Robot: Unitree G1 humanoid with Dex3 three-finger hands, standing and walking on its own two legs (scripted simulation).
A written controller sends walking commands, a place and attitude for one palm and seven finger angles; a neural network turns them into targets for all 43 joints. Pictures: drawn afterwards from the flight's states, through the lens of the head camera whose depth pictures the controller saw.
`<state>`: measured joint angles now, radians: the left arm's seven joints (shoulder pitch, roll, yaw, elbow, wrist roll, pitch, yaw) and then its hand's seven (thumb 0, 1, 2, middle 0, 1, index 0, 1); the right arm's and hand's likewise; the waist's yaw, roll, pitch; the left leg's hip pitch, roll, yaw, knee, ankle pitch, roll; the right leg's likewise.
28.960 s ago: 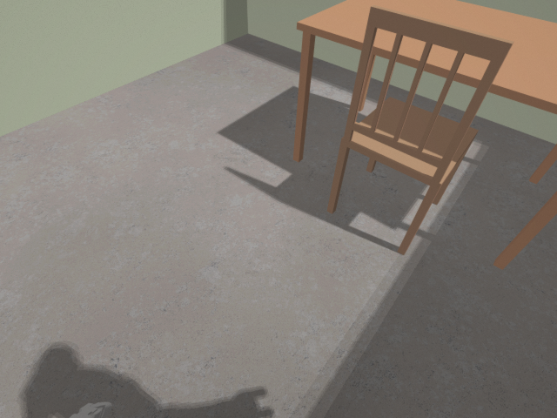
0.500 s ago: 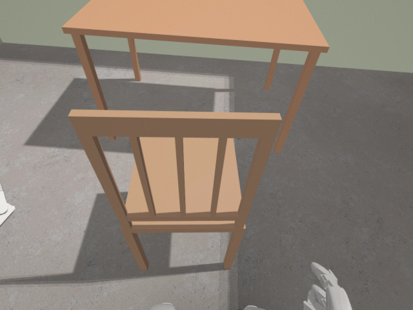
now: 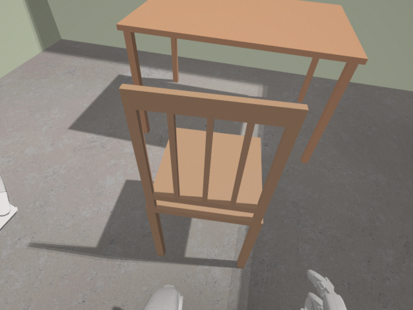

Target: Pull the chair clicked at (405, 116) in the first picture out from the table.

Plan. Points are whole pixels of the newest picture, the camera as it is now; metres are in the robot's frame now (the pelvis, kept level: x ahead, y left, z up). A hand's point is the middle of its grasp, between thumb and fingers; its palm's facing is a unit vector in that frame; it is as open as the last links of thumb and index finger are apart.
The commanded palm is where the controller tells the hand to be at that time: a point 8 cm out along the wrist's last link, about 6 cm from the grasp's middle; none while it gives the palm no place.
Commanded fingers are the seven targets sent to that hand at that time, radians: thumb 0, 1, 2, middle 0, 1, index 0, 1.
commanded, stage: stop stepping back and stand still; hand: left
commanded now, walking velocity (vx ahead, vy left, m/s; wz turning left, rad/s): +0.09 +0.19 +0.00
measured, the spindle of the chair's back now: (207, 165) +0.49 +0.04 -0.04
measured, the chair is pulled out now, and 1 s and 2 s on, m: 0.58 0.58 0.58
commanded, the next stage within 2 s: let the arm hang, fingers relaxed in 0.94 s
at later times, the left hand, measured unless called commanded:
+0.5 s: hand (10, 192) +0.20 +0.28 +0.20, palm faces +0.33 -0.80 -0.50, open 7.4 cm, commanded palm +0.14 +0.32 +0.21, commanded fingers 0.00 0.90 0.90 -0.20 -0.30 -0.20 -0.30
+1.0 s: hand (21, 216) +0.18 +0.26 +0.19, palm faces +0.36 -0.80 -0.47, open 7.4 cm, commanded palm +0.12 +0.30 +0.21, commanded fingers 0.00 0.90 0.90 -0.20 -0.30 -0.20 -0.30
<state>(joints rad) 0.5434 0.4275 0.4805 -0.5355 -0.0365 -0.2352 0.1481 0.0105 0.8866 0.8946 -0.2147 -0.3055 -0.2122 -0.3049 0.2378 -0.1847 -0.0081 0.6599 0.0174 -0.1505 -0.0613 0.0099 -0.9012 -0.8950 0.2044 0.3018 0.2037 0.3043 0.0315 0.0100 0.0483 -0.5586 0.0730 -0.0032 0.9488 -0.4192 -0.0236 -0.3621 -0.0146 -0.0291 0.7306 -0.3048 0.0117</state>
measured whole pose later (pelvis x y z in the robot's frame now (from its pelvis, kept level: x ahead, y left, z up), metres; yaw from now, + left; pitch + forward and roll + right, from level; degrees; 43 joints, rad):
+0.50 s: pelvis -0.02 +0.03 +0.03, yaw -4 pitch +0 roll -1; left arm 0.58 0.47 0.47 -0.54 -0.05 -0.24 0.13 0.01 0.89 0.89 -0.21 -0.31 -0.21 -0.30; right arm 0.22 -0.15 0.01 0.64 0.00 -0.14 -0.03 0.01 -0.90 -0.89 0.21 0.30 0.21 0.30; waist -0.02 -0.04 0.05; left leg -0.15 0.05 0.09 0.49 -0.33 0.00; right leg -0.20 -0.01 -0.05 0.43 -0.22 0.01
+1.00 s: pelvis -0.04 +0.01 +0.04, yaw -4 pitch -1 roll -1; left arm 0.57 0.38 0.40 -0.45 -0.04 -0.20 0.16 0.01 0.89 0.89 -0.21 -0.31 -0.21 -0.30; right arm 0.20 -0.23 -0.03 0.63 0.02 -0.10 -0.07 0.01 -0.90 -0.90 0.20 0.30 0.20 0.30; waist -0.01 0.02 0.03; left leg -0.15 0.07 0.08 0.43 -0.27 -0.02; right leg -0.19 0.01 -0.06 0.37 -0.17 -0.01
